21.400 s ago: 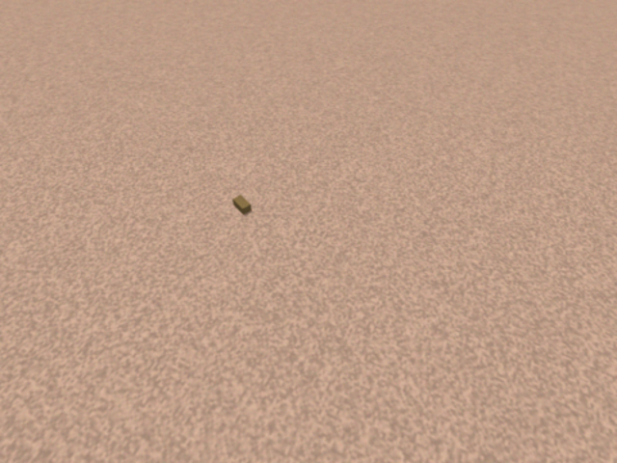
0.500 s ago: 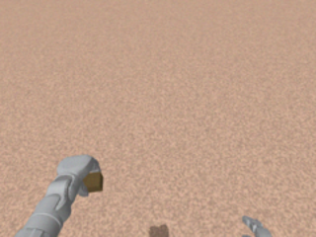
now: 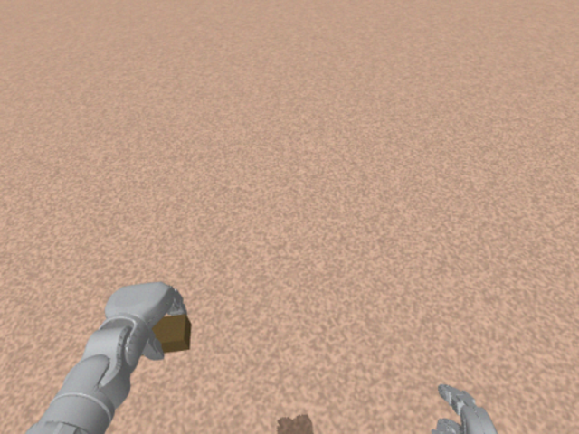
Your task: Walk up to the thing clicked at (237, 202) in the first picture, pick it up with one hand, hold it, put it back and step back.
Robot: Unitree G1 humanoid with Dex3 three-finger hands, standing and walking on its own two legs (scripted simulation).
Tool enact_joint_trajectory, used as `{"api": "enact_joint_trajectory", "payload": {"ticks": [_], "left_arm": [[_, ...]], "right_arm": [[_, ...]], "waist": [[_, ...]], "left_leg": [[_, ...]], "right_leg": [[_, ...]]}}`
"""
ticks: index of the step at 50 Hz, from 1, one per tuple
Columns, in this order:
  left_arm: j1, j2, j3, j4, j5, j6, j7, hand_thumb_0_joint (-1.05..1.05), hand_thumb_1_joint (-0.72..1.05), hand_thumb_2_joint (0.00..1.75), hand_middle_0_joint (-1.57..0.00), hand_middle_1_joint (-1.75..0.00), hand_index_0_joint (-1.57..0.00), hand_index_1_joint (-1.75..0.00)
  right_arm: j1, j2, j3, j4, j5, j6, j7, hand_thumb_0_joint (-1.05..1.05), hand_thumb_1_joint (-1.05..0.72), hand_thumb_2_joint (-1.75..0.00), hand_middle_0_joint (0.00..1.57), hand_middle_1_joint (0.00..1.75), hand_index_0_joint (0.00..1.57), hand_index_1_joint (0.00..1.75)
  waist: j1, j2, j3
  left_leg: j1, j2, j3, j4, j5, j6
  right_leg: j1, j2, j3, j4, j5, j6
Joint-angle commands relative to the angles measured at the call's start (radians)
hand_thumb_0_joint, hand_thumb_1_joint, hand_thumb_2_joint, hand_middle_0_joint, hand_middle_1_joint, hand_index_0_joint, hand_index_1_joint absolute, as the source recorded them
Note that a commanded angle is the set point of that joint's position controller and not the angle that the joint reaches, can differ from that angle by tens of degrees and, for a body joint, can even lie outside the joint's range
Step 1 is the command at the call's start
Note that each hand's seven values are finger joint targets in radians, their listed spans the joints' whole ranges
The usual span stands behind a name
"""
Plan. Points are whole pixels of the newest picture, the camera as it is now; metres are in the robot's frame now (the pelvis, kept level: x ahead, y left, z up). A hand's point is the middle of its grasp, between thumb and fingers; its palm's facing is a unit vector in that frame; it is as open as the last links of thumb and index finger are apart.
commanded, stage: hold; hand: left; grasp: from above
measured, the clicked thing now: (162, 335) +0.30 +0.22 -0.07
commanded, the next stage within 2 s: crouch in 0.38 s
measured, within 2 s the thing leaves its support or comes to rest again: neither
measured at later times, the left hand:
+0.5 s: hand (150, 325) +0.30 +0.23 -0.03, palm faces -0.45 -0.06 -0.89, open 7.3 cm
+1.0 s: hand (172, 349) +0.32 +0.23 -0.16, palm faces -0.45 +0.02 -0.89, open 7.3 cm
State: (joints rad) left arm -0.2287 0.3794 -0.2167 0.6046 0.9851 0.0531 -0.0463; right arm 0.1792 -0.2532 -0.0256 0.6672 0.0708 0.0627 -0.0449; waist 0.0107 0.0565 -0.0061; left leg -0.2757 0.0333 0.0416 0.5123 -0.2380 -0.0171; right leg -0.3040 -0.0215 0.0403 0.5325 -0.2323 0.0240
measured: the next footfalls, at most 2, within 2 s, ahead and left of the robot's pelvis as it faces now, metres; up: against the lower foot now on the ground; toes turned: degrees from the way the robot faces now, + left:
none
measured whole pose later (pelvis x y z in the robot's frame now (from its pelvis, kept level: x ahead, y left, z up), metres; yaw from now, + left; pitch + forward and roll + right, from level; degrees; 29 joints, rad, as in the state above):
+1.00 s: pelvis +0.00 +0.00 -0.05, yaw +2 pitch +14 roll -1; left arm -0.45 0.33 -0.18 1.06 1.15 -0.02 0.31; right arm 0.22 -0.27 -0.08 0.71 0.01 0.05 0.00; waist -0.05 0.01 -0.09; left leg -0.79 0.04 0.00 0.95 -0.41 -0.02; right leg -0.78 -0.02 0.01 0.93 -0.40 0.03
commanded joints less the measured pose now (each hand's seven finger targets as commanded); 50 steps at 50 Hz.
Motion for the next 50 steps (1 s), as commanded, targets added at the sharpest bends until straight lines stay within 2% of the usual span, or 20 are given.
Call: {"api": "enact_joint_trajectory", "payload": {"ticks": [1, 4, 6, 7, 9, 13, 17, 19, 22, 23, 24, 25, 26, 29, 30, 33, 39, 43, 49, 50], "left_arm": [[-0.333, 0.208, 0.106, -0.216, 0.001, -0.011, 0.04, 0.0, 0.86, 0.25, -1.25, -0.17, -1.26, -0.16], [-0.319, 0.219, 0.127, -0.205, 0.009, -0.013, 0.053, 0.0, 0.86, 0.22, -1.23, -0.2, -1.25, -0.17], [-0.329, 0.188, 0.095, -0.21, 0.012, -0.014, 0.055, 0.0, 0.86, 0.25, -1.25, -0.18, -1.26, -0.17], [-0.366, 0.196, 0.096, -0.232, 0.009, -0.015, 0.059, 0.0, 0.88, 0.25, -1.25, -0.19, -1.27, -0.17], [-0.333, 0.213, 0.12, -0.218, 0.011, -0.01, 0.066, 0.0, 0.87, 0.26, -1.25, -0.19, -1.26, -0.18], [-0.36, 0.212, 0.114, -0.197, 0.015, -0.007, 0.067, 0.0, 0.87, 0.25, -1.25, -0.18, -1.26, -0.17], [-0.303, 0.174, 0.086, -0.157, 0.008, -0.003, 0.055, 0.0, 0.88, 0.25, -1.25, -0.2, -1.27, -0.18], [-0.31, 0.193, 0.098, -0.175, 0.003, -0.006, 0.049, 0.0, 0.89, 0.25, -1.25, -0.19, -1.27, -0.17], [-0.345, 0.195, 0.094, -0.221, 0.01, -0.009, 0.047, 0.0, 0.87, 0.23, -1.23, -0.2, -1.25, -0.17], [-0.332, 0.187, 0.088, -0.188, 0.014, -0.004, 0.048, 0.0, 0.86, 0.23, -1.22, -0.2, -1.25, -0.18], [-0.361, 0.205, 0.103, -0.213, 0.008, -0.007, 0.051, 0.0, 0.92, 0.26, -1.21, -0.25, -1.27, -0.19], [-0.33, 0.21, 0.115, -0.191, 0.009, -0.006, 0.055, 0.0, 0.86, 0.22, -1.14, -0.19, -1.19, -0.14], [-0.327, 0.197, 0.103, -0.179, 0.012, -0.006, 0.056, 0.0, 0.82, 0.2, -1.2, -0.18, -1.23, -0.16], [-0.27, 0.172, 0.098, -0.131, 0.026, -0.012, 0.072, 0.0, 0.85, 0.25, -1.24, -0.16, -1.25, -0.15], [-0.264, 0.174, 0.104, -0.129, 0.028, -0.018, 0.081, 0.0, 0.86, 0.24, -1.25, -0.14, -1.26, -0.14], [-0.291, 0.167, 0.1, -0.094, 0.046, -0.038, 0.119, 0.0, 0.87, 0.27, -1.26, -0.15, -1.27, -0.15], [-0.384, 0.146, 0.093, 0.064, 0.09, -0.063, 0.247, 0.0, 0.88, 0.27, -1.29, -0.1, -1.28, -0.11], [-0.472, 0.088, 0.064, 0.203, 0.13, -0.073, 0.33, 0.0, 0.91, 0.31, -1.31, -0.13, -1.3, -0.15], [-0.561, 0.108, 0.098, 0.369, 0.181, -0.078, 0.437, 0.0, 0.94, 0.33, -1.34, -0.16, -1.33, -0.17], [-0.613, 0.14, 0.119, 0.359, 0.183, -0.078, 0.454, 0.0, 0.95, 0.33, -1.32, -0.18, -1.32, -0.19]], "right_arm": [[-0.099, -0.12, -0.039, -0.141, -0.006, -0.047, -0.012, 0.0, -0.91, -0.9, 0.2, 0.3, 0.2, 0.3], [-0.094, -0.119, -0.039, -0.141, -0.005, -0.046, -0.011, 0.0, -0.9, -0.9, 0.2, 0.3, 0.2, 0.3], [-0.094, -0.12, -0.041, -0.139, -0.007, -0.047, -0.01, 0.0, -0.9, -0.9, 0.2, 0.3, 0.2, 0.3], [-0.094, -0.118, -0.041, -0.134, -0.007, -0.048, -0.011, 0.0, -0.9, -0.9, 0.2, 0.3, 0.2, 0.3], [-0.087, -0.117, -0.043, -0.127, -0.008, -0.047, -0.01, 0.0, -0.91, -0.9, 0.2, 0.3, 0.2, 0.3], [-0.081, -0.122, -0.048, -0.119, -0.008, -0.044, -0.01, 0.0, -0.9, -0.9, 0.2, 0.3, 0.2, 0.3], [-0.076, -0.12, -0.049, -0.119, -0.007, -0.043, -0.008, 0.0, -0.9, -0.9, 0.2, 0.3, 0.2, 0.3], [-0.081, -0.123, -0.052, -0.122, -0.004, -0.043, -0.008, 0.0, -0.9, -0.9, 0.2, 0.3, 0.2, 0.3], [-0.077, -0.12, -0.054, -0.129, -0.005, -0.036, -0.009, 0.0, -0.9, -0.9, 0.2, 0.3, 0.2, 0.3], [-0.071, -0.119, -0.051, -0.125, -0.005, -0.036, -0.009, 0.0, -0.9, -0.9, 0.2, 0.3, 0.2, 0.3], [-0.071, -0.123, -0.051, -0.127, -0.004, -0.035, -0.009, 0.0, -0.89, -0.91, 0.2, 0.3, 0.2, 0.3], [-0.07, -0.123, -0.052, -0.125, -0.005, -0.033, -0.008, 0.0, -0.87, -0.89, 0.2, 0.3, 0.2, 0.3], [-0.065, -0.123, -0.051, -0.125, -0.006, -0.033, -0.008, 0.0, -0.89, -0.9, 0.2, 0.3, 0.2, 0.3], [-0.06, -0.125, -0.054, -0.129, -0.006, -0.029, -0.004, 0.0, -0.89, -0.9, 0.2, 0.3, 0.2, 0.3], [-0.062, -0.122, -0.055, -0.126, -0.008, -0.026, -0.004, 0.0, -0.89, -0.9, 0.2, 0.3, 0.2, 0.3], [-0.046, -0.125, -0.059, -0.118, -0.014, -0.022, 0.001, 0.0, -0.89, -0.9, 0.2, 0.3, 0.2, 0.3], [0.013, -0.132, -0.075, -0.067, -0.037, -0.016, 0.016, 0.0, -0.89, -0.9, 0.2, 0.3, 0.2, 0.3], [0.068, -0.141, -0.09, -0.03, -0.055, -0.026, 0.03, 0.0, -0.89, -0.9, 0.2, 0.3, 0.2, 0.3], [0.112, -0.151, -0.103, -0.023, -0.077, -0.046, 0.036, 0.0, -0.9, -0.9, 0.2, 0.3, 0.2, 0.3], [0.112, -0.154, -0.106, -0.02, -0.081, -0.051, 0.034, 0.0, -0.9, -0.9, 0.2, 0.3, 0.2, 0.3]], "waist": [[-0.001, -0.04, -0.228], [0.004, -0.041, -0.218], [-0.006, -0.049, -0.229], [-0.008, -0.042, -0.243], [0.005, -0.041, -0.258], [-0.001, -0.047, -0.256], [0.002, -0.06, -0.229], [0.009, -0.051, -0.242], [0.003, -0.033, -0.268], [-0.005, -0.058, -0.256], [-0.002, -0.046, -0.257], [0.004, -0.048, -0.249], [-0.006, -0.058, -0.242], [-0.003, -0.077, -0.212], [0.003, -0.077, -0.211], [-0.018, -0.073, -0.201], [-0.055, -0.077, -0.245], [-0.089, -0.083, -0.296], [-0.09, -0.049, -0.428], [-0.084, -0.007, -0.469]], "left_leg": [[0.105, -0.047, 0.002, -0.08, 0.109, 0.027], [0.097, -0.05, 0.005, -0.085, 0.09, 0.027], [0.11, -0.046, 0.0, -0.081, 0.104, 0.026], [0.117, -0.047, 0.002, -0.08, 0.105, 0.027], [0.118, -0.048, 0.003, -0.074, 0.136, 0.027], [0.125, -0.045, 0.003, -0.071, 0.17, 0.025], [0.115, -0.045, 0.004, -0.075, 0.173, 0.026], [0.117, -0.045, 0.001, -0.076, 0.193, 0.023], [0.139, -0.045, 0.004, -0.073, 0.218, 0.025], [0.134, -0.046, 0.003, -0.068, 0.224, 0.028], [0.137, -0.048, 0.004, -0.072, 0.214, 0.027], [0.133, -0.049, 0.005, -0.071, 0.207, 0.027], [0.129, -0.048, 0.005, -0.071, 0.204, 0.028], [0.108, -0.046, 0.001, -0.073, 0.195, 0.026], [0.101, -0.049, 0.002, -0.067, 0.198, 0.027], [0.083, -0.05, 0.0, -0.051, 0.189, 0.024], [-0.013, -0.053, 0.003, 0.064, 0.173, 0.024], [-0.166, -0.046, -0.005, 0.226, 0.124, 0.018], [-0.462, -0.045, -0.01, 0.477, 0.027, 0.019], [-0.485, -0.041, -0.015, 0.508, 0.013, 0.015]], "right_leg": [[0.052, 0.043, -0.031, -0.104, 0.071, -0.025], [0.05, 0.043, -0.029, -0.108, 0.054, -0.026], [0.051, 0.046, -0.032, -0.104, 0.065, -0.026], [0.051, 0.045, -0.031, -0.106, 0.069, -0.025], [0.072, 0.042, -0.033, -0.101, 0.098, -0.023], [0.075, 0.047, -0.036, -0.097, 0.132, -0.024], [0.076, 0.045, -0.039, -0.104, 0.133, -0.025], [0.088, 0.047, -0.041, -0.097, 0.151, -0.027], [0.089, 0.045, -0.039, -0.094, 0.181, -0.028], [0.086, 0.043, -0.039, -0.098, 0.19, -0.025], [0.086, 0.043, -0.038, -0.101, 0.181, -0.025], [0.089, 0.041, -0.037, -0.104, 0.173, -0.025], [0.079, 0.042, -0.036, -0.103, 0.171, -0.026], [0.075, 0.044, -0.043, -0.099, 0.156, -0.029], [0.072, 0.042, -0.044, -0.097, 0.159, -0.027], [0.038, 0.04, -0.041, -0.081, 0.153, -0.028], [-0.069, 0.032, -0.039, 0.009, 0.159, -0.025], [-0.234, 0.034, -0.043, 0.158, 0.115, -0.03], [-0.47, 0.034, -0.047, 0.401, 0.028, -0.04], [-0.523, 0.036, -0.052, 0.442, 0.012, -0.045]]}}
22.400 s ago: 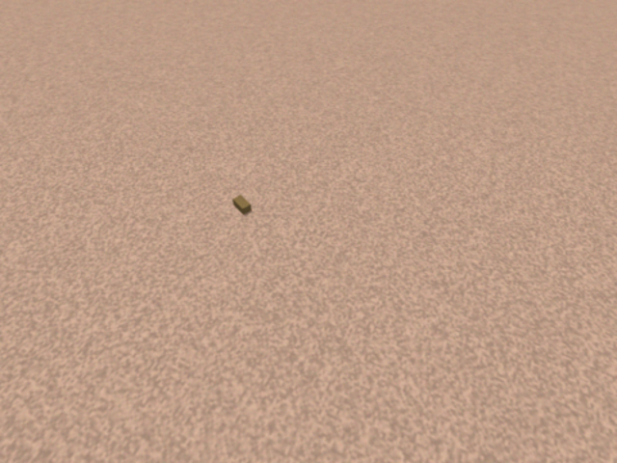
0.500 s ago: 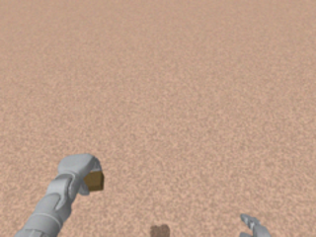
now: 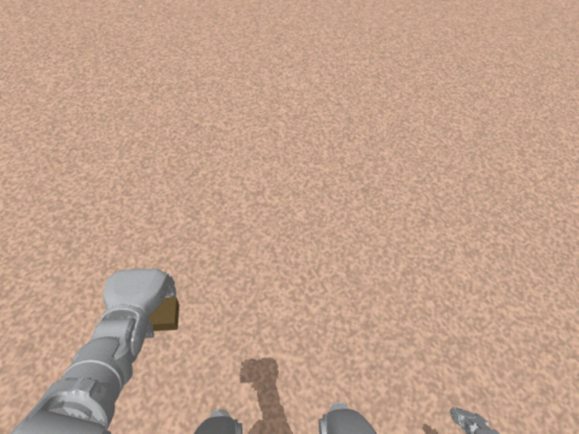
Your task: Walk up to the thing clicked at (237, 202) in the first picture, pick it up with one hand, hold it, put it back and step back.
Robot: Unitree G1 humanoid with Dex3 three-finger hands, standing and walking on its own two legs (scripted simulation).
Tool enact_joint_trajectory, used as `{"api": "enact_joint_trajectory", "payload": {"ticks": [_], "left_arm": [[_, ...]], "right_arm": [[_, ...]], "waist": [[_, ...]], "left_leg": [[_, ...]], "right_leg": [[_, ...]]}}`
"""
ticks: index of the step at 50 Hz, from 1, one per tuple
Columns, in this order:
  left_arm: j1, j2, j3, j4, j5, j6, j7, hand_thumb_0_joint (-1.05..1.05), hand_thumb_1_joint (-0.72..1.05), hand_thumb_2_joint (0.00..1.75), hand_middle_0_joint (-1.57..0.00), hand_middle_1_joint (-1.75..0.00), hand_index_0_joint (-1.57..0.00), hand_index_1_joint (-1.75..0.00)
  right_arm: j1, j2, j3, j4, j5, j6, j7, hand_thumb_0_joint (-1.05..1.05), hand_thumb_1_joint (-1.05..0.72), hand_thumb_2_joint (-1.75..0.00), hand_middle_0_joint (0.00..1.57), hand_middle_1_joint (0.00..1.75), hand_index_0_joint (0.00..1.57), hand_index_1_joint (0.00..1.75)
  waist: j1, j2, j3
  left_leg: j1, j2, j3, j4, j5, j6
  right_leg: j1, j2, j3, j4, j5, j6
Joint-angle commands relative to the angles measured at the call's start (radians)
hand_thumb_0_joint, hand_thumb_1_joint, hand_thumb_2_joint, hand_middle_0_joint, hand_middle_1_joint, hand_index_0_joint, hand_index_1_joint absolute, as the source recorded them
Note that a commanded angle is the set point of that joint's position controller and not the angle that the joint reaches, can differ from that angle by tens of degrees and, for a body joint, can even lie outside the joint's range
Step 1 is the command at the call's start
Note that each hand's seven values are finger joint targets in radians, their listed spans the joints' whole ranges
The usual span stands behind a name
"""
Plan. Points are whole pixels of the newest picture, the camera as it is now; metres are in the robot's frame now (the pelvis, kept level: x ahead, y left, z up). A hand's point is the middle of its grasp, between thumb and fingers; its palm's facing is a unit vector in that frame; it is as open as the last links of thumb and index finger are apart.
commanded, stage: crouch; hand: left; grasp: from above
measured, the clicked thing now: (151, 314) +0.34 +0.22 -0.14
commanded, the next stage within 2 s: lower in 1.50 s
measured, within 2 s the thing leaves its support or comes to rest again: neither
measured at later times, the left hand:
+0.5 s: hand (182, 326) +0.38 +0.21 -0.35, palm faces -0.45 +0.02 -0.89, open 7.3 cm
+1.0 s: hand (191, 329) +0.41 +0.22 -0.48, palm faces -0.45 +0.00 -0.89, open 7.3 cm
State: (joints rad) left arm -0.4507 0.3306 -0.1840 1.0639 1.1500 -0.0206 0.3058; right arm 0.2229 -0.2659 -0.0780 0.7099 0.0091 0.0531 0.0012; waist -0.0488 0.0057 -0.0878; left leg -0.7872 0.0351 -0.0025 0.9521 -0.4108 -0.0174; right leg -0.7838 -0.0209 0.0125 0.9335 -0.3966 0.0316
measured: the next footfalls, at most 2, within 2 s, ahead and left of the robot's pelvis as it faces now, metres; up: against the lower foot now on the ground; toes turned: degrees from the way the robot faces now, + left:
none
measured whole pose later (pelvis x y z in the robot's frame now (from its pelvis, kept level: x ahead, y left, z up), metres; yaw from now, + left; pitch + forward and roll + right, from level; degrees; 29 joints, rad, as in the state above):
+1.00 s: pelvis -0.06 +0.00 -0.31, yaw -3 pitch +37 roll -5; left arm -0.92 0.55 0.02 1.38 1.22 -0.08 0.40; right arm 0.16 -0.25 -0.02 0.75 -0.11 -0.06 0.10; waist -0.21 0.02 -0.12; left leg -2.13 0.02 -0.10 2.18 -0.69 -0.03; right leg -2.10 0.00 -0.01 2.12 -0.67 0.04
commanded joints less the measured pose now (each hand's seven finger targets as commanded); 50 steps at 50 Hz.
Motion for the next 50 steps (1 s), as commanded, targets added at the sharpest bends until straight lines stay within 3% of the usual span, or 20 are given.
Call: {"api": "enact_joint_trajectory", "payload": {"ticks": [1, 4, 6, 10, 13, 17, 20, 22, 23, 24, 27, 32, 33, 34, 35, 37, 38, 42, 46, 50], "left_arm": [[-0.405, 0.178, 0.084, -0.076, 0.017, -0.001, 0.113, 0.0, 0.94, 0.33, -1.33, -0.17, -1.33, -0.18], [-0.445, 0.192, 0.096, -0.025, 0.022, 0.008, 0.136, 0.0, 0.95, 0.34, -1.33, -0.17, -1.33, -0.18], [-0.458, 0.236, 0.125, -0.029, 0.017, 0.01, 0.145, 0.0, 0.93, 0.38, -1.34, -0.18, -1.32, -0.2], [-0.527, 0.217, 0.12, -0.026, -0.004, 0.027, 0.143, 0.0, 0.91, 0.35, -1.29, -0.19, -1.3, -0.2], [-0.52, 0.251, 0.145, 0.023, -0.003, 0.03, 0.134, 0.0, 0.87, 0.34, -1.26, -0.21, -1.26, -0.21], [-0.605, 0.277, 0.152, 0.045, 0.003, 0.017, 0.126, 0.0, 0.86, 0.34, -1.24, -0.21, -1.25, -0.2], [-0.675, 0.285, 0.156, 0.054, 0.006, -0.003, 0.126, 0.0, 0.87, 0.32, -1.24, -0.2, -1.26, -0.19], [-0.68, 0.326, 0.179, 0.05, 0.014, -0.015, 0.134, 0.0, 0.9, 0.31, -1.25, -0.21, -1.27, -0.19], [-0.675, 0.302, 0.165, 0.087, 0.022, -0.013, 0.136, 0.0, 0.9, 0.32, -1.25, -0.21, -1.27, -0.19], [-0.715, 0.347, 0.194, 0.037, 0.025, -0.022, 0.142, 0.0, 0.92, 0.32, -1.26, -0.21, -1.29, -0.19], [-0.719, 0.332, 0.189, 0.081, 0.04, -0.023, 0.147, 0.0, 0.92, 0.33, -1.27, -0.23, -1.29, -0.21], [-0.747, 0.393, 0.229, 0.069, 0.045, -0.022, 0.153, 0.0, 0.93, 0.35, -1.25, -0.26, -1.28, -0.24], [-0.731, 0.378, 0.221, 0.09, 0.042, -0.019, 0.148, 0.0, 0.93, 0.37, -1.27, -0.25, -1.29, -0.24], [-0.724, 0.354, 0.207, 0.123, 0.042, -0.018, 0.141, 0.0, 0.93, 0.37, -1.27, -0.26, -1.29, -0.25], [-0.767, 0.401, 0.227, 0.071, 0.042, -0.026, 0.142, 0.0, 0.93, 0.36, -1.26, -0.26, -1.29, -0.24], [-0.749, 0.395, 0.22, 0.123, 0.042, -0.026, 0.136, 0.0, 0.91, 0.36, -1.25, -0.26, -1.27, -0.24], [-0.781, 0.426, 0.24, 0.072, 0.041, -0.038, 0.137, 0.0, 0.91, 0.35, -1.25, -0.26, -1.27, -0.24], [-0.79, 0.41, 0.227, 0.107, 0.046, -0.056, 0.132, 0.0, 0.89, 0.35, -1.24, -0.24, -1.26, -0.23], [-0.799, 0.43, 0.233, 0.151, 0.057, -0.068, 0.133, 0.0, 0.84, 0.33, -1.2, -0.24, -1.22, -0.22], [-0.818, 0.42, 0.223, 0.175, 0.059, -0.072, 0.138, 0.0, 0.83, 0.3, -1.18, -0.23, -1.21, -0.21]], "right_arm": [[0.072, -0.14, -0.053, -0.058, -0.025, -0.046, -0.014, 0.0, -0.9, -0.9, 0.2, 0.3, 0.2, 0.3], [0.086, -0.145, -0.056, -0.044, -0.035, -0.058, -0.022, 0.0, -0.9, -0.9, 0.2, 0.3, 0.2, 0.3], [0.09, -0.152, -0.059, -0.046, -0.042, -0.066, -0.025, 0.0, -0.9, -0.9, 0.2, 0.3, 0.2, 0.3], [0.096, -0.153, -0.061, -0.038, -0.052, -0.078, -0.03, 0.0, -0.9, -0.9, 0.2, 0.3, 0.2, 0.3], [0.101, -0.162, -0.06, -0.032, -0.061, -0.085, -0.029, 0.0, -0.89, -0.9, 0.2, 0.3, 0.2, 0.3], [0.104, -0.166, -0.052, -0.024, -0.069, -0.095, -0.027, 0.0, -0.89, -0.9, 0.2, 0.3, 0.2, 0.3], [0.119, -0.174, -0.045, -0.011, -0.077, -0.108, -0.018, 0.0, -0.89, -0.9, 0.2, 0.3, 0.2, 0.3], [0.131, -0.173, -0.041, -0.001, -0.081, -0.113, -0.011, 0.0, -0.89, -0.9, 0.2, 0.3, 0.2, 0.3], [0.12, -0.174, -0.034, -0.004, -0.083, -0.118, -0.007, 0.0, -0.89, -0.9, 0.2, 0.3, 0.2, 0.3], [0.137, -0.177, -0.037, 0.007, -0.089, -0.123, -0.002, 0.0, -0.89, -0.9, 0.2, 0.3, 0.2, 0.3], [0.142, -0.177, -0.03, 0.015, -0.097, -0.129, 0.015, 0.0, -0.89, -0.9, 0.2, 0.3, 0.2, 0.3], [0.155, -0.18, -0.027, 0.022, -0.11, -0.131, 0.039, 0.0, -0.9, -0.9, 0.2, 0.3, 0.2, 0.3], [0.148, -0.173, -0.022, 0.013, -0.11, -0.13, 0.046, 0.0, -0.9, -0.9, 0.2, 0.3, 0.2, 0.3], [0.148, -0.177, -0.022, 0.016, -0.111, -0.129, 0.048, 0.0, -0.9, -0.9, 0.2, 0.3, 0.2, 0.3], [0.143, -0.178, -0.025, 0.017, -0.111, -0.127, 0.05, 0.0, -0.9, -0.9, 0.2, 0.3, 0.2, 0.3], [0.14, -0.179, -0.021, 0.015, -0.112, -0.126, 0.055, 0.0, -0.9, -0.9, 0.2, 0.3, 0.2, 0.3], [0.148, -0.18, -0.026, 0.02, -0.115, -0.126, 0.058, 0.0, -0.9, -0.9, 0.2, 0.3, 0.2, 0.3], [0.156, -0.184, -0.018, 0.03, -0.122, -0.125, 0.068, 0.0, -0.9, -0.9, 0.2, 0.3, 0.2, 0.3], [0.153, -0.196, -0.016, 0.03, -0.126, -0.126, 0.079, 0.0, -0.9, -0.9, 0.2, 0.3, 0.2, 0.3], [0.145, -0.2, -0.012, 0.026, -0.131, -0.127, 0.091, 0.0, -0.9, -0.9, 0.2, 0.3, 0.2, 0.3]], "waist": [[-0.036, 0.064, -0.413], [-0.054, 0.061, -0.479], [-0.046, 0.074, -0.545], [-0.074, 0.095, -0.625], [-0.08, 0.076, -0.615], [-0.114, 0.079, -0.632], [-0.144, 0.106, -0.666], [-0.135, 0.119, -0.694], [-0.142, 0.133, -0.697], [-0.141, 0.139, -0.728], [-0.152, 0.179, -0.766], [-0.151, 0.19, -0.808], [-0.153, 0.19, -0.815], [-0.16, 0.186, -0.795], [-0.156, 0.203, -0.803], [-0.16, 0.187, -0.764], [-0.161, 0.195, -0.767], [-0.183, 0.179, -0.758], [-0.183, 0.216, -0.712], [-0.185, 0.228, -0.736]], "left_leg": [[0.009, -0.038, 0.023, 0.105, 0.188, 0.014], [-0.13, -0.036, 0.016, 0.217, 0.142, 0.023], [-0.207, -0.038, 0.014, 0.269, 0.086, 0.023], [-0.295, -0.028, -0.007, 0.365, 0.039, 0.024], [-0.391, -0.027, -0.026, 0.42, -0.04, 0.022], [-0.486, -0.029, -0.037, 0.506, -0.137, 0.027], [-0.542, -0.031, -0.053, 0.585, -0.138, 0.026], [-0.563, -0.034, -0.048, 0.629, -0.127, 0.026], [-0.588, -0.037, -0.048, 0.649, -0.129, 0.026], [-0.576, -0.034, -0.055, 0.671, -0.105, 0.025], [-0.603, -0.039, -0.039, 0.738, -0.058, 0.025], [-0.679, -0.042, -0.012, 0.83, -0.031, 0.033], [-0.683, -0.042, -0.008, 0.848, -0.02, 0.034], [-0.7, -0.041, -0.012, 0.859, -0.024, 0.034], [-0.719, -0.041, -0.009, 0.872, -0.034, 0.036], [-0.757, -0.041, -0.008, 0.894, -0.06, 0.038], [-0.766, -0.04, -0.008, 0.903, -0.067, 0.038], [-0.809, -0.039, -0.007, 0.961, -0.055, 0.042], [-0.83, -0.038, -0.013, 0.979, -0.077, 0.036], [-0.839, -0.039, -0.011, 1.01, -0.081, 0.036]], "right_leg": [[-0.101, 0.039, -0.031, 0.085, 0.167, -0.056], [-0.209, 0.042, -0.039, 0.195, 0.129, -0.06], [-0.254, 0.04, -0.042, 0.255, 0.085, -0.062], [-0.38, 0.036, -0.054, 0.371, 0.048, -0.064], [-0.476, 0.035, -0.064, 0.442, -0.024, -0.066], [-0.605, 0.034, -0.07, 0.522, -0.107, -0.067], [-0.715, 0.03, -0.077, 0.602, -0.108, -0.067], [-0.734, 0.029, -0.081, 0.637, -0.102, -0.068], [-0.767, 0.028, -0.081, 0.662, -0.104, -0.069], [-0.781, 0.024, -0.085, 0.686, -0.084, -0.068], [-0.805, 0.024, -0.089, 0.741, -0.041, -0.069], [-0.802, 0.025, -0.092, 0.799, -0.006, -0.064], [-0.801, 0.028, -0.09, 0.811, 0.005, -0.063], [-0.824, 0.027, -0.093, 0.823, -0.001, -0.063], [-0.83, 0.031, -0.092, 0.835, -0.005, -0.063], [-0.854, 0.031, -0.094, 0.849, -0.03, -0.062], [-0.861, 0.031, -0.095, 0.86, -0.034, -0.062], [-0.878, 0.035, -0.1, 0.897, -0.011, -0.056], [-0.955, 0.036, -0.112, 0.942, -0.045, -0.064], [-0.973, 0.041, -0.118, 0.976, -0.047, -0.066]]}}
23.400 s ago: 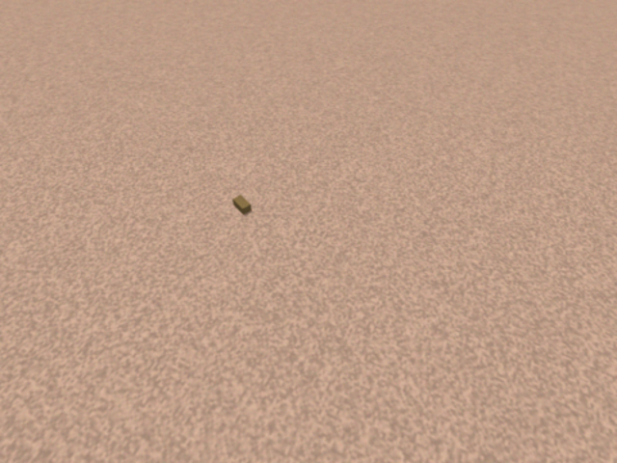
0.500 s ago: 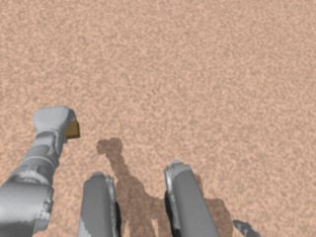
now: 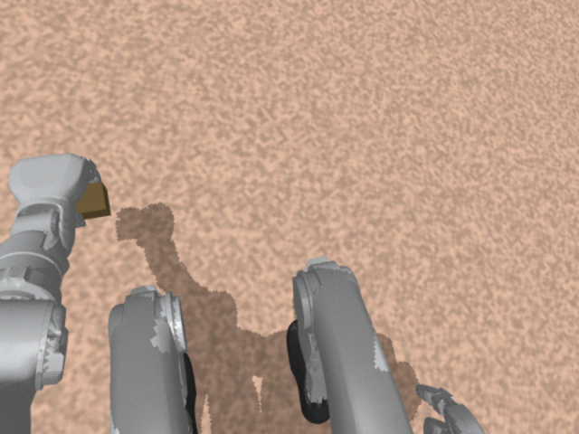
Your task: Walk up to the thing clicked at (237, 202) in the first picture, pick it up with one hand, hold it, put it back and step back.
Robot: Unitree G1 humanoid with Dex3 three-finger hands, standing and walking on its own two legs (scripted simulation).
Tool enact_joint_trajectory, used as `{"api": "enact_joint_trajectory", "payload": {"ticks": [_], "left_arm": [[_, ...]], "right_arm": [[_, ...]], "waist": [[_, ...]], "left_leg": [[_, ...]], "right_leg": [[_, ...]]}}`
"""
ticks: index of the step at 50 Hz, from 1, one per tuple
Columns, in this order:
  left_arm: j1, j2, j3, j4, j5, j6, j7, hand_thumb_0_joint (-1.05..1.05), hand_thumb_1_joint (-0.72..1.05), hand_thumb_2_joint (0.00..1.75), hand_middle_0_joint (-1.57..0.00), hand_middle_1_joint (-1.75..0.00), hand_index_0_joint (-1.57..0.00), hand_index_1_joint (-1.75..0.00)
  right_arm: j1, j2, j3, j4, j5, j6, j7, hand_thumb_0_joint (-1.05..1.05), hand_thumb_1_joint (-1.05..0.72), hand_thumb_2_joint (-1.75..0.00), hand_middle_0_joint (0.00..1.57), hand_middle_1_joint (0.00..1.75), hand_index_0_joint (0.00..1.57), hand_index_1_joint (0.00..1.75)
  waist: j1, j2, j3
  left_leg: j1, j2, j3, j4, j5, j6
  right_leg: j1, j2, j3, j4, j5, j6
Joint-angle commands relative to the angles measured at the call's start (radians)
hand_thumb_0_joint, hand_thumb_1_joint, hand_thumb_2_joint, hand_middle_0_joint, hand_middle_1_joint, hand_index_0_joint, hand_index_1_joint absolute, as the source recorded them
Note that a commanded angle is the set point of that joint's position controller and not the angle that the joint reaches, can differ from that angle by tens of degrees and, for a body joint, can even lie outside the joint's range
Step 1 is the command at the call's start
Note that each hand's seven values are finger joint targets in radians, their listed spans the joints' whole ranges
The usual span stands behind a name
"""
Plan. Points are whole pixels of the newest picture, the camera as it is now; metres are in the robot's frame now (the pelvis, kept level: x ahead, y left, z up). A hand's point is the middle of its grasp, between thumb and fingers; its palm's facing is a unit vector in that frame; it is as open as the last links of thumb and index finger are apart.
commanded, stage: crouch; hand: left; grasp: from above
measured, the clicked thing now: (77, 203) +0.47 +0.24 -0.20
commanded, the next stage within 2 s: lower in 0.50 s
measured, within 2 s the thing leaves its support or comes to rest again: neither
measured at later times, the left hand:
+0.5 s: hand (83, 208) +0.46 +0.24 -0.22, palm faces -0.46 -0.03 -0.89, open 7.3 cm
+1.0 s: hand (94, 211) +0.47 +0.24 -0.27, palm faces -0.45 -0.05 -0.89, open 7.3 cm
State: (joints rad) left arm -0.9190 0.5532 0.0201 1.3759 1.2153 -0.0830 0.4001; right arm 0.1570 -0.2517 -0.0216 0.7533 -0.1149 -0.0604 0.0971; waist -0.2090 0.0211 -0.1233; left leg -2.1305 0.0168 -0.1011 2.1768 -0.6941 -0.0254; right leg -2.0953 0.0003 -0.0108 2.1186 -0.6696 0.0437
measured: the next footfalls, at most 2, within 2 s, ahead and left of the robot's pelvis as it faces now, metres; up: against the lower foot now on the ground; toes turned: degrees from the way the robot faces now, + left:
none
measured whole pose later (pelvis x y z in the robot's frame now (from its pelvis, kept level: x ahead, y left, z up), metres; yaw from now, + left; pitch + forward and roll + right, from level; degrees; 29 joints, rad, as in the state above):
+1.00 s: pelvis +0.00 +0.00 -0.09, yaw -3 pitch +33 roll -7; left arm -1.03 0.70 0.09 1.59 1.28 -0.15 0.50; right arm 0.15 -0.29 0.08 0.76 -0.18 -0.10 0.17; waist -0.29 -0.02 0.00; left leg -2.34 0.00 -0.17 2.46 -0.70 -0.04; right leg -2.29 0.02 -0.04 2.37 -0.66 0.06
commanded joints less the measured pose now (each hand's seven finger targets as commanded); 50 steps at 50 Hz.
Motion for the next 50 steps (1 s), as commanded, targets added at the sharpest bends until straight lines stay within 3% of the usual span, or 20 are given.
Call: {"api": "enact_joint_trajectory", "payload": {"ticks": [1, 3, 8, 10, 13, 15, 16, 20, 26, 32, 35, 37, 39, 41, 43, 45, 46, 48, 50], "left_arm": [[-0.335, 0.204, 0.022, -0.102, -0.004, -0.009, 0.045, 0.0, 0.82, 0.3, -1.18, -0.24, -1.2, -0.22], [-0.386, 0.249, 0.046, -0.117, 0.0, -0.012, 0.055, 0.0, 0.8, 0.33, -1.19, -0.22, -1.2, -0.21], [-0.39, 0.248, 0.045, -0.059, 0.014, -0.026, 0.065, 0.0, 0.8, 0.3, -1.18, -0.23, -1.2, -0.21], [-0.41, 0.283, 0.065, -0.076, 0.012, -0.031, 0.073, 0.0, 0.82, 0.28, -1.18, -0.23, -1.2, -0.2], [-0.428, 0.262, 0.049, -0.034, 0.026, -0.032, 0.076, 0.0, 0.83, 0.3, -1.19, -0.23, -1.22, -0.21], [-0.44, 0.294, 0.066, -0.038, 0.02, -0.036, 0.079, 0.0, 0.84, 0.29, -1.19, -0.24, -1.22, -0.22], [-0.404, 0.283, 0.053, 0.006, 0.02, -0.031, 0.077, 0.0, 0.82, 0.29, -1.2, -0.22, -1.21, -0.2], [-0.446, 0.287, 0.051, -0.002, 0.016, -0.041, 0.076, 0.0, 0.86, 0.3, -1.22, -0.23, -1.24, -0.21], [-0.449, 0.324, 0.059, 0.01, 0.02, -0.05, 0.078, 0.0, 0.85, 0.28, -1.23, -0.21, -1.25, -0.2], [-0.451, 0.315, 0.053, 0.02, 0.022, -0.05, 0.086, 0.0, 0.83, 0.3, -1.25, -0.21, -1.25, -0.22], [-0.47, 0.291, 0.035, 0.06, 0.021, -0.058, 0.086, 0.0, 0.82, 0.29, -1.24, -0.21, -1.24, -0.21], [-0.456, 0.333, 0.056, 0.074, 0.025, -0.065, 0.093, 0.0, 0.8, 0.3, -1.23, -0.21, -1.23, -0.22], [-0.454, 0.327, 0.049, 0.086, 0.034, -0.067, 0.1, 0.0, 0.82, 0.3, -1.23, -0.22, -1.23, -0.22], [-0.487, 0.367, 0.077, 0.049, 0.045, -0.077, 0.11, 0.0, 0.82, 0.3, -1.24, -0.21, -1.24, -0.22], [-0.431, 0.343, 0.066, 0.08, 0.048, -0.077, 0.119, 0.0, 0.83, 0.27, -1.24, -0.21, -1.25, -0.21], [-0.475, 0.368, 0.075, 0.057, 0.056, -0.08, 0.131, 0.0, 0.83, 0.3, -1.24, -0.23, -1.24, -0.23], [-0.444, 0.381, 0.089, 0.066, 0.055, -0.075, 0.139, 0.0, 0.83, 0.29, -1.24, -0.23, -1.24, -0.23], [-0.427, 0.397, 0.109, 0.082, 0.053, -0.069, 0.153, 0.0, 0.84, 0.3, -1.25, -0.22, -1.25, -0.22], [-0.458, 0.374, 0.085, 0.093, 0.055, -0.067, 0.16, 0.0, 0.83, 0.3, -1.26, -0.2, -1.25, -0.21]], "right_arm": [[0.21, -0.221, -0.065, -0.017, -0.007, -0.015, -0.002, 0.0, -0.9, -0.9, 0.2, 0.3, 0.2, 0.3], [0.212, -0.228, -0.065, -0.012, -0.008, -0.013, -0.002, 0.0, -0.9, -0.9, 0.2, 0.3, 0.2, 0.3], [0.217, -0.224, -0.049, -0.005, -0.018, -0.017, 0.009, 0.0, -0.9, -0.9, 0.2, 0.3, 0.2, 0.3], [0.215, -0.232, -0.048, -0.004, -0.02, -0.02, 0.011, 0.0, -0.9, -0.9, 0.2, 0.3, 0.2, 0.3], [0.225, -0.24, -0.044, 0.003, -0.023, -0.019, 0.015, 0.0, -0.9, -0.9, 0.2, 0.3, 0.2, 0.3], [0.229, -0.244, -0.039, 0.008, -0.029, -0.024, 0.02, 0.0, -0.9, -0.9, 0.2, 0.3, 0.2, 0.3], [0.22, -0.24, -0.035, 0.004, -0.028, -0.023, 0.021, 0.0, -0.9, -0.9, 0.2, 0.3, 0.2, 0.3], [0.222, -0.244, -0.026, 0.006, -0.034, -0.026, 0.024, 0.0, -0.9, -0.9, 0.2, 0.3, 0.2, 0.3], [0.225, -0.252, -0.014, 0.014, -0.034, -0.024, 0.025, 0.0, -0.91, -0.9, 0.2, 0.3, 0.2, 0.3], [0.221, -0.258, -0.008, 0.013, -0.035, -0.023, 0.029, 0.0, -0.91, -0.9, 0.2, 0.3, 0.2, 0.3], [0.224, -0.258, 0.002, 0.02, -0.041, -0.025, 0.033, 0.0, -0.91, -0.9, 0.2, 0.3, 0.2, 0.3], [0.226, -0.267, 0.011, 0.015, -0.044, -0.028, 0.033, 0.0, -0.91, -0.9, 0.2, 0.3, 0.2, 0.3], [0.223, -0.269, 0.015, 0.014, -0.052, -0.036, 0.04, 0.0, -0.91, -0.9, 0.2, 0.3, 0.2, 0.3], [0.242, -0.28, 0.016, 0.015, -0.06, -0.04, 0.044, 0.0, -0.91, -0.9, 0.2, 0.3, 0.2, 0.3], [0.223, -0.277, 0.02, 0.012, -0.061, -0.04, 0.048, 0.0, -0.91, -0.9, 0.2, 0.3, 0.2, 0.3], [0.233, -0.28, 0.027, 0.016, -0.07, -0.045, 0.057, 0.0, -0.91, -0.9, 0.2, 0.3, 0.2, 0.3], [0.231, -0.282, 0.028, 0.013, -0.07, -0.045, 0.059, 0.0, -0.91, -0.9, 0.2, 0.3, 0.2, 0.3], [0.222, -0.292, 0.028, 0.007, -0.073, -0.046, 0.065, 0.0, -0.91, -0.9, 0.2, 0.3, 0.2, 0.3], [0.217, -0.292, 0.032, 0.008, -0.077, -0.047, 0.07, 0.0, -0.91, -0.9, 0.2, 0.3, 0.2, 0.3]], "waist": [[-0.027, 0.211, -0.676], [-0.027, 0.208, -0.695], [-0.047, 0.189, -0.66], [-0.033, 0.229, -0.681], [-0.055, 0.224, -0.663], [-0.053, 0.215, -0.651], [-0.043, 0.208, -0.64], [-0.064, 0.222, -0.637], [-0.057, 0.208, -0.634], [-0.063, 0.251, -0.612], [-0.094, 0.198, -0.57], [-0.083, 0.202, -0.575], [-0.093, 0.212, -0.564], [-0.101, 0.241, -0.59], [-0.089, 0.261, -0.6], [-0.111, 0.262, -0.598], [-0.093, 0.269, -0.613], [-0.09, 0.284, -0.605], [-0.119, 0.273, -0.575]], "left_leg": [[0.491, -0.021, 0.084, -0.213, 0.199, 0.043], [0.475, -0.021, 0.086, -0.186, 0.202, 0.046], [0.4, -0.025, 0.092, -0.148, 0.171, 0.052], [0.407, -0.025, 0.093, -0.138, 0.176, 0.049], [0.403, -0.025, 0.084, -0.123, 0.174, 0.047], [0.373, -0.026, 0.09, -0.108, 0.161, 0.051], [0.371, -0.025, 0.092, -0.106, 0.158, 0.05], [0.343, -0.027, 0.092, -0.079, 0.14, 0.051], [0.292, -0.027, 0.094, -0.049, 0.138, 0.055], [0.302, -0.027, 0.086, -0.041, 0.157, 0.048], [0.251, -0.026, 0.078, -0.016, 0.141, 0.054], [0.243, -0.027, 0.08, 0.0, 0.156, 0.056], [0.26, -0.027, 0.077, 0.01, 0.152, 0.054], [0.285, -0.027, 0.074, 0.019, 0.172, 0.049], [0.292, -0.026, 0.074, 0.018, 0.176, 0.047], [0.28, -0.022, 0.072, 0.037, 0.197, 0.049], [0.284, -0.023, 0.071, 0.035, 0.207, 0.048], [0.285, -0.025, 0.07, 0.035, 0.197, 0.048], [0.266, -0.021, 0.065, 0.048, 0.165, 0.049]], "right_leg": [[0.318, 0.018, -0.097, -0.198, 0.221, -0.078], [0.31, 0.019, -0.096, -0.181, 0.228, -0.077], [0.296, 0.023, -0.101, -0.154, 0.204, -0.074], [0.284, 0.02, -0.101, -0.131, 0.206, -0.077], [0.24, 0.021, -0.111, -0.112, 0.203, -0.078], [0.25, 0.023, -0.112, -0.107, 0.196, -0.077], [0.248, 0.025, -0.111, -0.103, 0.189, -0.078], [0.235, 0.028, -0.116, -0.085, 0.176, -0.078], [0.241, 0.034, -0.119, -0.066, 0.176, -0.075], [0.209, 0.035, -0.131, -0.037, 0.198, -0.079], [0.193, 0.039, -0.138, -0.03, 0.189, -0.074], [0.21, 0.038, -0.135, -0.028, 0.203, -0.069], [0.194, 0.037, -0.142, -0.014, 0.199, -0.07], [0.198, 0.036, -0.148, -0.005, 0.216, -0.07], [0.2, 0.04, -0.15, 0.003, 0.221, -0.072], [0.215, 0.045, -0.155, 0.014, 0.254, -0.067], [0.226, 0.044, -0.153, 0.019, 0.259, -0.068], [0.203, 0.041, -0.156, 0.024, 0.246, -0.07], [0.177, 0.046, -0.162, 0.022, 0.223, -0.07]]}}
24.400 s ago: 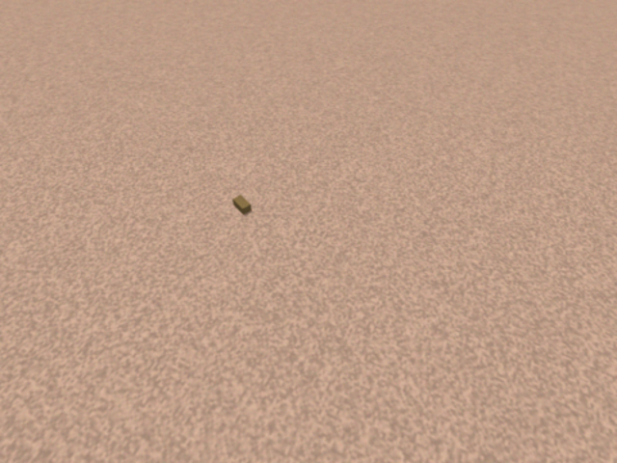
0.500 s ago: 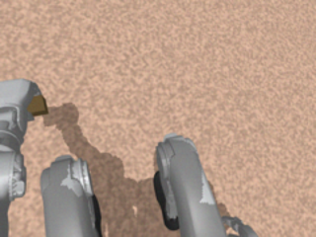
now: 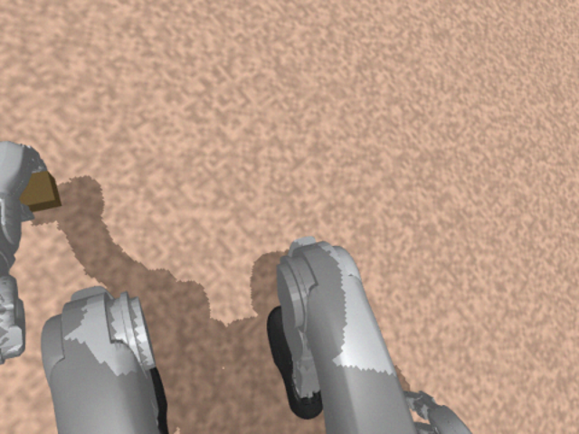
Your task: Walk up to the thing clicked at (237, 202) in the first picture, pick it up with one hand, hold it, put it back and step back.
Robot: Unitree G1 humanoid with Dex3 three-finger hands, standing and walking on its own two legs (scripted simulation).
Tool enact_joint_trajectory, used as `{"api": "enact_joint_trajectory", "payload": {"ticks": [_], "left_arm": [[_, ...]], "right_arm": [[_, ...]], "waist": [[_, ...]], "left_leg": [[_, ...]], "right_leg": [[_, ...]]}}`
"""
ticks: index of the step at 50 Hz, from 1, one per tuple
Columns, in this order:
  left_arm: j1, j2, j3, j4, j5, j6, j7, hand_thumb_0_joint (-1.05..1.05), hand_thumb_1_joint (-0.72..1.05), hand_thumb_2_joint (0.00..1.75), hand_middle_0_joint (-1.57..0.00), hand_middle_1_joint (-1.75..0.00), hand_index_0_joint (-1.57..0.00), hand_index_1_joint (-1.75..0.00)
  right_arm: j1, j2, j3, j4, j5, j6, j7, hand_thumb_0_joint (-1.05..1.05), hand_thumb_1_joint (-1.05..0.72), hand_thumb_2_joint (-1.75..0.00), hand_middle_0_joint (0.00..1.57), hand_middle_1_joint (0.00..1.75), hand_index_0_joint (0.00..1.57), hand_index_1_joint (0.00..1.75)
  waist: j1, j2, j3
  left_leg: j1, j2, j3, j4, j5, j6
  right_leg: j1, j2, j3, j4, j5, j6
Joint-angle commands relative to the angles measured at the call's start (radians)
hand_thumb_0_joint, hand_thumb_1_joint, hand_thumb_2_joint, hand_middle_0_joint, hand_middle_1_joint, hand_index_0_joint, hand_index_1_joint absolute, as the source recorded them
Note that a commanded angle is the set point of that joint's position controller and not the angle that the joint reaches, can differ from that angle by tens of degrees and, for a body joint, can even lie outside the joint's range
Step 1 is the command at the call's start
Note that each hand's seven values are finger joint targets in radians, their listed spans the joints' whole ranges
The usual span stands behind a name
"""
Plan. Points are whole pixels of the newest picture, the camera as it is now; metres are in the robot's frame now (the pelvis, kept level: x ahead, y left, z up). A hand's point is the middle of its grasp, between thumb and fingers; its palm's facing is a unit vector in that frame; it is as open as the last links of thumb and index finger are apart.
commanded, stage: rest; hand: left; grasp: from above
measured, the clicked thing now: (22, 195) +0.48 +0.26 -0.22
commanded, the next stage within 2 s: open in 1.52 s
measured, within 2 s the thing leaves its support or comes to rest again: rests again in 1.14 s
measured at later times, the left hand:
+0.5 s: hand (22, 202) +0.47 +0.26 -0.23, palm faces -0.45 -0.11 -0.89, open 7.3 cm
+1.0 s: hand (30, 202) +0.47 +0.26 -0.25, palm faces -0.44 -0.11 -0.89, open 7.3 cm
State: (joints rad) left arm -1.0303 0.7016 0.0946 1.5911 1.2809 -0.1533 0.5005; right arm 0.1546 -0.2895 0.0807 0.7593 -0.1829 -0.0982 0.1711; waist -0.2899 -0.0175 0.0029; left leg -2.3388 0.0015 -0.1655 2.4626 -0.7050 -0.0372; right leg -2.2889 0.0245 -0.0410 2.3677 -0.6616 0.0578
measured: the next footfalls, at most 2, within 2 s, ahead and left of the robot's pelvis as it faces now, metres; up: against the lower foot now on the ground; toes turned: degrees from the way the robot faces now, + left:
none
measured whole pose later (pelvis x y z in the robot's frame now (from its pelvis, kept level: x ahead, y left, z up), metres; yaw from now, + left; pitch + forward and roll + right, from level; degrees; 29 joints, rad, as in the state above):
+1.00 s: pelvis +0.00 +0.01 -0.02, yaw -5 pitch +29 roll -12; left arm -1.06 0.87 0.16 1.78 1.31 -0.17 0.66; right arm 0.13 -0.32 0.20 0.74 -0.28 -0.21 0.29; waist -0.38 -0.07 0.12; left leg -2.36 0.01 -0.24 2.56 -0.73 -0.02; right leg -2.28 0.05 -0.10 2.40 -0.66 0.07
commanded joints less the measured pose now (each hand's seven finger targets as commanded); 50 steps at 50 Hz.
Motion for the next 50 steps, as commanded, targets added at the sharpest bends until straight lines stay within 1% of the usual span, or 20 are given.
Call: {"api": "enact_joint_trajectory", "payload": {"ticks": [1, 4, 8, 11, 15, 16, 20, 21, 25, 27, 29, 31, 32, 35, 36, 38, 39, 43, 46, 50], "left_arm": [[-0.353, 0.236, 0.013, -0.136, -0.004, 0.004, 0.063, 0.0, 0.82, 0.31, -1.25, -0.21, -1.24, -0.22], [-0.343, 0.267, 0.04, -0.15, -0.004, 0.005, 0.072, 0.0, 0.81, 0.31, -1.23, -0.19, -1.23, -0.19], [-0.331, 0.222, 0.01, -0.069, -0.011, -0.002, 0.072, 0.0, 0.8, 0.32, -1.21, -0.2, -1.21, -0.2], [-0.303, 0.254, 0.024, -0.047, -0.011, -0.008, 0.082, 0.0, 0.79, 0.31, -1.2, -0.21, -1.2, -0.2], [-0.298, 0.299, 0.065, -0.038, -0.002, -0.013, 0.101, 0.0, 0.83, 0.3, -1.21, -0.2, -1.22, -0.19], [-0.315, 0.282, 0.047, -0.05, -0.002, -0.016, 0.102, 0.0, 0.83, 0.29, -1.22, -0.19, -1.23, -0.18], [-0.316, 0.321, 0.071, -0.024, 0.01, -0.024, 0.121, 0.0, 0.83, 0.31, -1.22, -0.2, -1.23, -0.19], [-0.303, 0.352, 0.101, -0.033, 0.012, -0.027, 0.129, 0.0, 0.83, 0.31, -1.22, -0.2, -1.23, -0.19], [-0.343, 0.328, 0.065, -0.026, 0.02, -0.038, 0.133, 0.0, 0.86, 0.32, -1.25, -0.19, -1.25, -0.19], [-0.295, 0.361, 0.098, -0.017, 0.019, -0.037, 0.15, 0.0, 0.87, 0.32, -1.25, -0.2, -1.26, -0.2], [-0.3, 0.328, 0.07, -0.01, 0.025, -0.036, 0.154, 0.0, 0.88, 0.3, -1.25, -0.2, -1.26, -0.19], [-0.328, 0.333, 0.063, 0.019, 0.028, -0.037, 0.155, 0.0, 0.89, 0.32, -1.27, -0.2, -1.27, -0.19], [-0.322, 0.363, 0.088, 0.004, 0.023, -0.04, 0.164, 0.0, 0.88, 0.31, -1.26, -0.19, -1.26, -0.19], [-0.322, 0.357, 0.077, 0.03, 0.025, -0.037, 0.173, 0.0, 0.88, 0.31, -1.26, -0.2, -1.26, -0.2], [-0.294, 0.38, 0.095, 0.022, 0.019, -0.036, 0.177, 0.0, 0.89, 0.33, -1.26, -0.2, -1.26, -0.2], [-0.34, 0.331, 0.041, 0.026, 0.022, -0.038, 0.172, 0.0, 0.89, 0.32, -1.26, -0.2, -1.27, -0.2], [-0.306, 0.37, 0.077, 0.026, 0.016, -0.037, 0.183, 0.0, 0.9, 0.32, -1.26, -0.21, -1.27, -0.2], [-0.288, 0.391, 0.094, 0.053, 0.018, -0.028, 0.194, 0.0, 0.9, 0.35, -1.28, -0.2, -1.28, -0.21], [-0.329, 0.365, 0.057, 0.063, 0.011, -0.028, 0.199, 0.0, 0.88, 0.32, -1.26, -0.2, -1.26, -0.2], [-0.326, 0.404, 0.08, 0.084, 0.02, -0.03, 0.201, 0.0, 0.89, 0.32, -1.27, -0.18, -1.26, -0.18]], "right_arm": [[0.223, -0.256, -0.068, 0.002, -0.01, -0.009, -0.004, 0.0, -0.91, -0.9, 0.2, 0.3, 0.2, 0.3], [0.234, -0.267, -0.068, 0.006, -0.018, -0.017, 0.002, 0.0, -0.9, -0.9, 0.2, 0.3, 0.2, 0.3], [0.229, -0.266, -0.056, 0.008, -0.024, -0.029, 0.017, 0.0, -0.9, -0.9, 0.2, 0.3, 0.2, 0.3], [0.226, -0.277, -0.046, 0.009, -0.029, -0.038, 0.024, 0.0, -0.9, -0.9, 0.2, 0.3, 0.2, 0.3], [0.226, -0.293, -0.044, 0.003, -0.04, -0.046, 0.035, 0.0, -0.9, -0.9, 0.2, 0.3, 0.2, 0.3], [0.226, -0.291, -0.037, -0.008, -0.042, -0.05, 0.04, 0.0, -0.9, -0.9, 0.2, 0.3, 0.2, 0.3], [0.22, -0.304, -0.028, -0.01, -0.052, -0.055, 0.048, 0.0, -0.9, -0.9, 0.2, 0.3, 0.2, 0.3], [0.225, -0.306, -0.027, -0.001, -0.057, -0.054, 0.048, 0.0, -0.9, -0.9, 0.2, 0.3, 0.2, 0.3], [0.214, -0.313, -0.018, -0.009, -0.07, -0.071, 0.062, 0.0, -0.9, -0.9, 0.2, 0.3, 0.2, 0.3], [0.217, -0.32, -0.018, -0.002, -0.067, -0.071, 0.062, 0.0, -0.9, -0.9, 0.2, 0.3, 0.2, 0.3], [0.201, -0.316, -0.012, -0.008, -0.078, -0.075, 0.07, 0.0, -0.9, -0.9, 0.2, 0.3, 0.2, 0.3], [0.201, -0.313, -0.001, 0.0, -0.08, -0.082, 0.078, 0.0, -0.9, -0.9, 0.2, 0.3, 0.2, 0.3], [0.213, -0.325, -0.002, 0.006, -0.086, -0.082, 0.078, 0.0, -0.9, -0.9, 0.2, 0.3, 0.2, 0.3], [0.209, -0.335, 0.004, 0.001, -0.091, -0.093, 0.086, 0.0, -0.9, -0.9, 0.2, 0.3, 0.2, 0.3], [0.205, -0.334, 0.004, 0.005, -0.09, -0.091, 0.087, 0.0, -0.9, -0.9, 0.2, 0.3, 0.2, 0.3], [0.182, -0.331, 0.01, -0.01, -0.092, -0.104, 0.095, 0.0, -0.9, -0.9, 0.2, 0.3, 0.2, 0.3], [0.194, -0.341, 0.009, 0.001, -0.092, -0.102, 0.094, 0.0, -0.9, -0.9, 0.2, 0.3, 0.2, 0.3], [0.2, -0.343, 0.02, 0.003, -0.097, -0.107, 0.104, 0.0, -0.9, -0.9, 0.2, 0.3, 0.2, 0.3], [0.179, -0.344, 0.028, -0.009, -0.093, -0.116, 0.107, 0.0, -0.9, -0.9, 0.2, 0.3, 0.2, 0.3], [0.189, -0.353, 0.04, -0.003, -0.099, -0.129, 0.117, 0.0, -0.9, -0.9, 0.2, 0.3, 0.2, 0.3]], "waist": [[-0.034, 0.329, -0.707], [-0.036, 0.35, -0.697], [-0.064, 0.302, -0.638], [-0.05, 0.327, -0.65], [-0.065, 0.338, -0.657], [-0.075, 0.358, -0.646], [-0.083, 0.349, -0.627], [-0.078, 0.36, -0.635], [-0.113, 0.365, -0.6], [-0.089, 0.384, -0.614], [-0.098, 0.406, -0.6], [-0.126, 0.388, -0.574], [-0.118, 0.39, -0.594], [-0.126, 0.383, -0.557], [-0.108, 0.393, -0.58], [-0.129, 0.397, -0.559], [-0.12, 0.405, -0.577], [-0.12, 0.403, -0.58], [-0.136, 0.391, -0.551], [-0.148, 0.403, -0.526]], "left_leg": [[0.479, -0.008, 0.129, -0.244, 0.175, 0.06], [0.494, -0.007, 0.125, -0.234, 0.194, 0.056], [0.444, -0.006, 0.119, -0.21, 0.179, 0.062], [0.461, -0.006, 0.109, -0.212, 0.194, 0.056], [0.466, -0.002, 0.103, -0.198, 0.217, 0.056], [0.468, -0.004, 0.104, -0.2, 0.223, 0.054], [0.449, 0.0, 0.097, -0.181, 0.203, 0.055], [0.448, 0.001, 0.096, -0.189, 0.206, 0.055], [0.447, 0.002, 0.09, -0.166, 0.183, 0.056], [0.471, 0.002, 0.084, -0.183, 0.204, 0.051], [0.474, 0.004, 0.083, -0.188, 0.198, 0.048], [0.471, 0.008, 0.08, -0.161, 0.197, 0.049], [0.463, 0.007, 0.077, -0.171, 0.204, 0.052], [0.454, 0.006, 0.077, -0.161, 0.2, 0.05], [0.47, 0.008, 0.071, -0.179, 0.205, 0.049], [0.465, 0.011, 0.071, -0.163, 0.183, 0.049], [0.476, 0.012, 0.066, -0.174, 0.211, 0.048], [0.481, 0.013, 0.062, -0.174, 0.232, 0.046], [0.45, 0.015, 0.06, -0.163, 0.192, 0.05], [0.469, 0.017, 0.051, -0.165, 0.211, 0.045]], "right_leg": [[0.375, 0.023, -0.132, -0.227, 0.213, -0.085], [0.36, 0.018, -0.142, -0.21, 0.228, -0.084], [0.353, 0.025, -0.148, -0.21, 0.221, -0.081], [0.358, 0.028, -0.156, -0.197, 0.227, -0.084], [0.372, 0.032, -0.165, -0.186, 0.258, -0.081], [0.373, 0.031, -0.166, -0.185, 0.263, -0.081], [0.371, 0.034, -0.172, -0.178, 0.248, -0.083], [0.385, 0.036, -0.174, -0.183, 0.25, -0.08], [0.362, 0.038, -0.18, -0.179, 0.239, -0.078], [0.368, 0.038, -0.189, -0.172, 0.249, -0.079], [0.351, 0.039, -0.195, -0.168, 0.242, -0.078], [0.338, 0.04, -0.197, -0.159, 0.254, -0.077], [0.366, 0.041, -0.197, -0.172, 0.263, -0.075], [0.356, 0.04, -0.2, -0.168, 0.258, -0.076], [0.372, 0.045, -0.202, -0.171, 0.258, -0.076], [0.348, 0.047, -0.201, -0.166, 0.244, -0.077], [0.383, 0.05, -0.205, -0.174, 0.269, -0.076], [0.392, 0.049, -0.209, -0.168, 0.285, -0.075], [0.378, 0.053, -0.207, -0.171, 0.26, -0.075], [0.377, 0.05, -0.218, -0.16, 0.268, -0.073]]}}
